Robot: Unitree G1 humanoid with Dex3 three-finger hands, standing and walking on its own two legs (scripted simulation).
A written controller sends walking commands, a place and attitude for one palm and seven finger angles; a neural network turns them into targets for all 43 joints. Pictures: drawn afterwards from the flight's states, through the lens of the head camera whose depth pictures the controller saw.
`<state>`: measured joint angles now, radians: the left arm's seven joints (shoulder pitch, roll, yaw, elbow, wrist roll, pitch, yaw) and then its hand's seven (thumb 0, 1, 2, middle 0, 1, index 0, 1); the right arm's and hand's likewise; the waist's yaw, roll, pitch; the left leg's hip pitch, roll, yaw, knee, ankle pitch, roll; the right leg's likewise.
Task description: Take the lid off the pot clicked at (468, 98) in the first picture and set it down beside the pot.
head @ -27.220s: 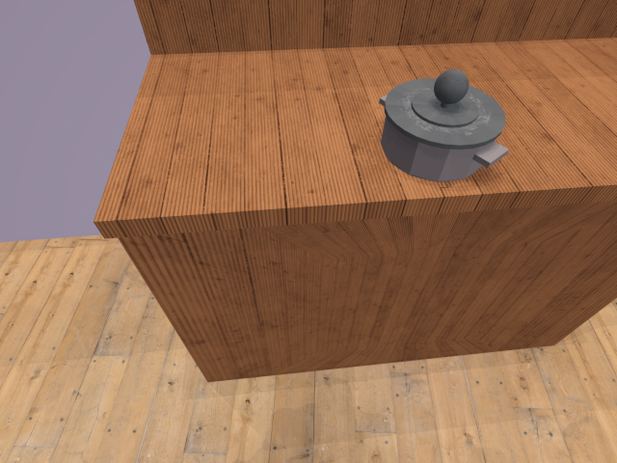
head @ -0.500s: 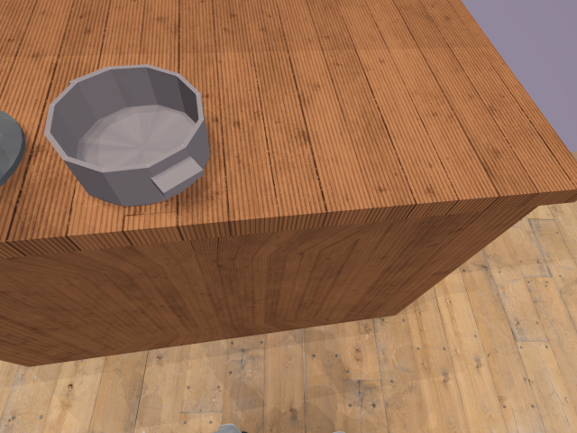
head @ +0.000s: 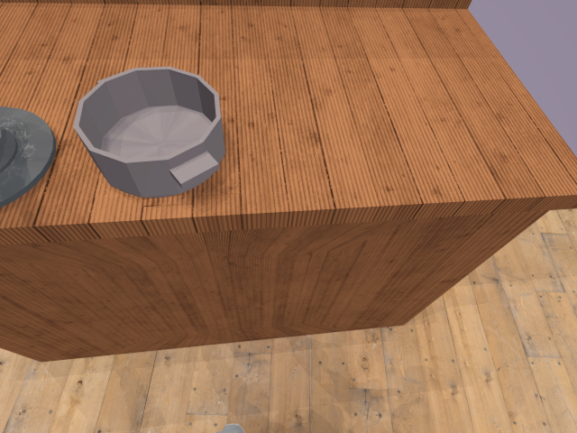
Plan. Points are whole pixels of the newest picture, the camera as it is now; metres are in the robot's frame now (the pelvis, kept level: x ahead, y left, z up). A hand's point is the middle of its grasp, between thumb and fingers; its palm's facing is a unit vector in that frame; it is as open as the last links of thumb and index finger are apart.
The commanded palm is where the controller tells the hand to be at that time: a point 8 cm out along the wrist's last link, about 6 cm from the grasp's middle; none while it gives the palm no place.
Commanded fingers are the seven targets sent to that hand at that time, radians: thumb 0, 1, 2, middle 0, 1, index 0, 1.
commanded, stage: open the fingers wide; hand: left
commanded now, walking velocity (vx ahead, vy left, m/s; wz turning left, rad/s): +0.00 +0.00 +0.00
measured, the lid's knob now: out of the picture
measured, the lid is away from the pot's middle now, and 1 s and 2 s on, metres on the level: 0.23 0.24 0.24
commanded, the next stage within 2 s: raise the empty hand in 0.68 s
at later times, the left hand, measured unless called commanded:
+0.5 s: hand out of the picture +0.44 +0.39 +0.15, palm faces -0.37 -0.17 -0.91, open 10.4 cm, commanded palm +0.47 +0.39 +0.22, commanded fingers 0.00 -0.11 0.85 -0.45 -0.67 -0.45 -0.67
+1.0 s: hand out of the picture +0.45 +0.40 +0.17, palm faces -0.33 -0.17 -0.93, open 11.0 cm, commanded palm +0.47 +0.39 +0.24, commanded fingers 0.00 -0.12 0.86 -0.45 -0.66 -0.45 -0.66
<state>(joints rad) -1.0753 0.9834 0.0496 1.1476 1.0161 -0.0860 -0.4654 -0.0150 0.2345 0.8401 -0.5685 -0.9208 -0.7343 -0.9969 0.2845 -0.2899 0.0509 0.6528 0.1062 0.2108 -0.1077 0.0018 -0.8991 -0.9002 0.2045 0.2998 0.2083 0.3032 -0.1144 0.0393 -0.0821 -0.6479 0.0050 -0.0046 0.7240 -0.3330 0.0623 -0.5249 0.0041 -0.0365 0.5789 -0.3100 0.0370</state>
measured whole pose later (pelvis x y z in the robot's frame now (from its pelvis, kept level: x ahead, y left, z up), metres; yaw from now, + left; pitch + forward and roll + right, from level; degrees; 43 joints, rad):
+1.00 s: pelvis +0.00 +0.01 +0.00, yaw +0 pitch +15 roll -4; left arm -1.13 1.01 0.03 1.13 1.01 -0.07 -0.48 0.00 -0.11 0.86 -0.46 -0.66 -0.47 -0.66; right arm 0.31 -0.29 0.05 0.66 0.11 0.22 -0.10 0.00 -0.90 -0.90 0.20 0.30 0.21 0.30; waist -0.12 0.04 -0.08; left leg -0.65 0.00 0.00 0.72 -0.34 0.07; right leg -0.52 0.00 -0.03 0.56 -0.31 0.04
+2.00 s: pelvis +0.01 -0.01 +0.01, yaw +1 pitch +13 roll -3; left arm -1.37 1.09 -0.05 1.17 1.06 0.05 -0.55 0.00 -0.11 0.86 -0.47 -0.66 -0.47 -0.66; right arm 0.31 -0.30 0.07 0.68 0.12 0.20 -0.08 0.00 -0.90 -0.90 0.20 0.30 0.21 0.30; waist -0.12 0.05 -0.06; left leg -0.52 -0.01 0.00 0.59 -0.29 0.06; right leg -0.41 -0.01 -0.03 0.47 -0.28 0.03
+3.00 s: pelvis +0.01 -0.03 +0.03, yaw +0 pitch +1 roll -1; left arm -0.63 0.67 0.48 0.42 0.00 -0.06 0.06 0.00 -0.02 0.87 -0.44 -0.63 -0.45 -0.63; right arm 0.24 -0.27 0.06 0.62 0.06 0.03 -0.06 0.01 -0.90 -0.90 0.20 0.30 0.21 0.30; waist -0.01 0.03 0.01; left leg -0.22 0.01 0.01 0.44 -0.24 0.01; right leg -0.14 0.01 -0.02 0.36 -0.24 0.00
